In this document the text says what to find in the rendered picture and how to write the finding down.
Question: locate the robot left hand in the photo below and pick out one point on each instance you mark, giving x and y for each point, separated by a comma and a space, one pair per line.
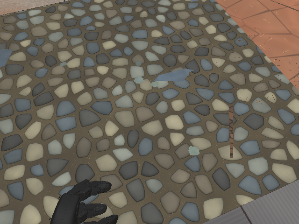
69, 210

